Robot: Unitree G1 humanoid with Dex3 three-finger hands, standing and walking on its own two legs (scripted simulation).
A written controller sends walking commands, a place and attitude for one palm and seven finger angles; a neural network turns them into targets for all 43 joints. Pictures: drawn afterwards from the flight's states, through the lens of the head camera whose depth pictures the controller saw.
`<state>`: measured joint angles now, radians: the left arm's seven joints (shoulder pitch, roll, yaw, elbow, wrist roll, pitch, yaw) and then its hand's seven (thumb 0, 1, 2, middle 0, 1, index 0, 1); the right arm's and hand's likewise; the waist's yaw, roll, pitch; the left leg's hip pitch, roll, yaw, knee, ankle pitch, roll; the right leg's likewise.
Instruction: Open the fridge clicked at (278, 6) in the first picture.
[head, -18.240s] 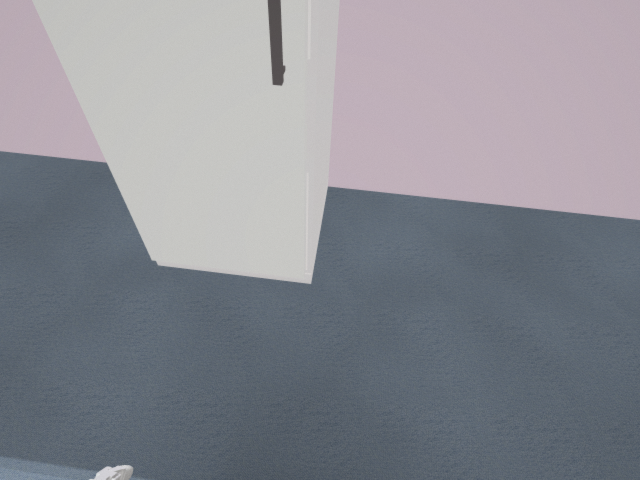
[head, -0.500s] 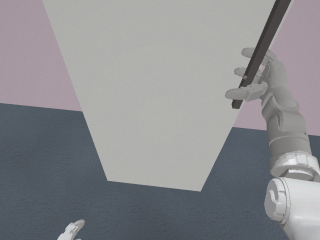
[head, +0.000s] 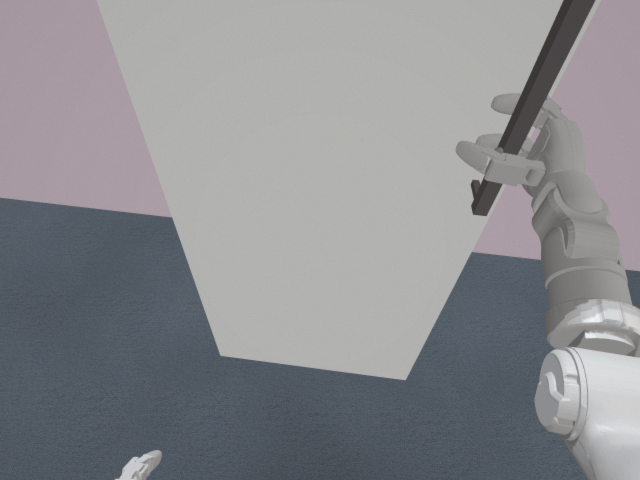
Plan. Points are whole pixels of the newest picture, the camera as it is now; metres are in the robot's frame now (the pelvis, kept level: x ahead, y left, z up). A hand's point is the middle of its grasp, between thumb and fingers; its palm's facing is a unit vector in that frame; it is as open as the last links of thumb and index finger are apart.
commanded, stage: grip the handle and tug to test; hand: right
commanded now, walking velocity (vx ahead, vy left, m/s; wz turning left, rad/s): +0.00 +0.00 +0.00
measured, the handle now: (528, 86) +0.51 -0.19 +0.27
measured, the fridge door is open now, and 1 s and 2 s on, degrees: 0 0 23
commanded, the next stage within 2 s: pull the door a little, standing still in 0.98 s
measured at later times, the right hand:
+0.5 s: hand (499, 151) +0.46 -0.16 +0.21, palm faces +0.06 +1.00 +0.00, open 5.4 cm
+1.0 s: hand (498, 153) +0.45 -0.16 +0.21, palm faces +0.05 +1.00 +0.01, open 5.5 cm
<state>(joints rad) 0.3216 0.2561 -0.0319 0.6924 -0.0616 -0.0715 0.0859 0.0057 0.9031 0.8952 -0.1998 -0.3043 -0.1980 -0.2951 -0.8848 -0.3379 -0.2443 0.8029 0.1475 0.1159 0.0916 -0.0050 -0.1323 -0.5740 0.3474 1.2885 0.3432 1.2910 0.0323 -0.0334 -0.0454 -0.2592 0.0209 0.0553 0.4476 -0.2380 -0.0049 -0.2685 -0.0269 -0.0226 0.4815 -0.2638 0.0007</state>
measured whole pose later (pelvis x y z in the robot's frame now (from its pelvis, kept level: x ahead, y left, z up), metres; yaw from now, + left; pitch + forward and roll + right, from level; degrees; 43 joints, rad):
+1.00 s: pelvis +0.03 +0.00 +0.00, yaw +1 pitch +3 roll +1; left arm 0.26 0.25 -0.03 0.63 -0.06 -0.02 0.07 0.01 0.90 0.90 -0.20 -0.30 -0.20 -0.30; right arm -0.67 -0.30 -0.27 0.45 0.17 0.26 0.08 0.01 -0.78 -0.79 0.34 1.40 0.33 1.40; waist 0.02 -0.05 -0.06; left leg -0.21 0.02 0.03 0.42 -0.26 -0.01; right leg -0.20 -0.03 -0.05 0.45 -0.29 0.00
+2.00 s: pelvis -0.04 +0.03 +0.00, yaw -1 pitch +0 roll -1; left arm 0.16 0.17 -0.04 0.53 0.01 0.08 0.06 0.01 0.90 0.90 -0.20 -0.30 -0.20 -0.30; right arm 0.00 -0.23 -0.06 -0.37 0.07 0.01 -0.08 -0.06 -0.64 -0.76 0.46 1.40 0.22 1.34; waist 0.05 -0.04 0.03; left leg -0.28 0.02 0.09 0.49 -0.21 0.02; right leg -0.26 -0.03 0.01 0.45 -0.19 0.04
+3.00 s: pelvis -0.02 +0.39 -0.01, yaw -46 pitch +0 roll +2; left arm 0.07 0.16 0.03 0.59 0.00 -0.12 0.04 0.00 0.90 0.90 -0.20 -0.30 -0.20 -0.29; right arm -0.12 -0.23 -0.07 -0.50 0.03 -0.07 -0.02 -0.08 -0.63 -0.83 0.50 1.40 0.19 1.31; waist -0.02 -0.05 0.24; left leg -0.50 0.03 -0.04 0.89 -0.33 -0.05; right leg -0.33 -0.16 0.11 0.52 -0.20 0.09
